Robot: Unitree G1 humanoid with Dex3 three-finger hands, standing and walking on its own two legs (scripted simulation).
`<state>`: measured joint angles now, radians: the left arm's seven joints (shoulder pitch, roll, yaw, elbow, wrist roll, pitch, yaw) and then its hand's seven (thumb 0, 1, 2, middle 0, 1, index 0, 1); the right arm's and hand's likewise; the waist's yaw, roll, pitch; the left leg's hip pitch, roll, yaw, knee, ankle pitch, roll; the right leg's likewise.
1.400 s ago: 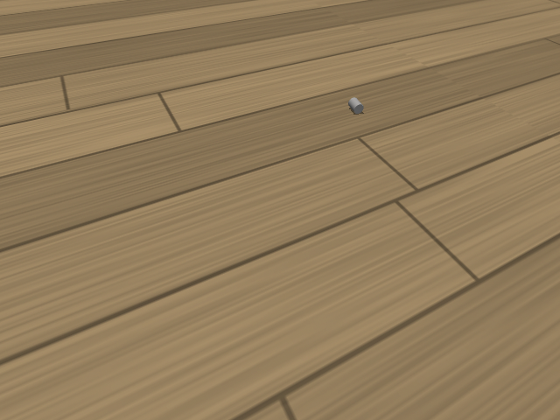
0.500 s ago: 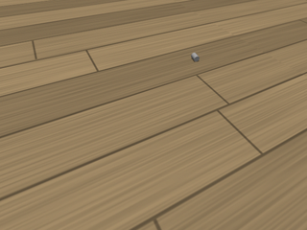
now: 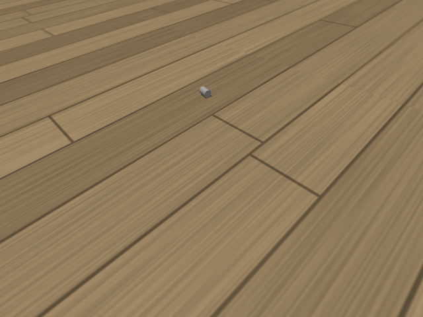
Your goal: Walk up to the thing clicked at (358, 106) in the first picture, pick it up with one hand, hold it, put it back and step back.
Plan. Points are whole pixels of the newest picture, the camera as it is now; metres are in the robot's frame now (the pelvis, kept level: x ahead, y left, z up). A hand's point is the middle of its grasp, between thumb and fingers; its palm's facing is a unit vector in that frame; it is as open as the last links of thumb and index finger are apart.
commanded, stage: walk up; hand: left
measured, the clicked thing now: (205, 91) +2.16 +0.11 -0.73
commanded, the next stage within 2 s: none
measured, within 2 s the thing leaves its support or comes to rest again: neither
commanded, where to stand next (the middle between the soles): +1.88 +0.33 m, yaw -62 degrees
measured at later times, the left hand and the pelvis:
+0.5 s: hand (101, 246) +0.36 +0.31 -0.14, palm faces -0.28 -0.86 -0.43, open 7.4 cm; pelvis +0.27 +0.02 -0.01, yaw -16 degrees
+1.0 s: hand (173, 124) +0.85 +0.16 -0.12, palm faces -0.51 -0.73 -0.45, open 7.4 cm; pelvis +0.56 +0.03 -0.02, yaw -31 degrees
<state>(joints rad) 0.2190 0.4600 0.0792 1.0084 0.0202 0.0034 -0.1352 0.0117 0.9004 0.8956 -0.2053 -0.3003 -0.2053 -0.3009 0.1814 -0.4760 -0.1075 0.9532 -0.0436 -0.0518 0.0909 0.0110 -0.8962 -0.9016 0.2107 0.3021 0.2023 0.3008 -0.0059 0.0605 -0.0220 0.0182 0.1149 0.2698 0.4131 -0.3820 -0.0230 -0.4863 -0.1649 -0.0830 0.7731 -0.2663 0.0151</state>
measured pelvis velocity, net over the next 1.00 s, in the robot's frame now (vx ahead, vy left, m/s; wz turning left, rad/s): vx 0.56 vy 0.03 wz -0.54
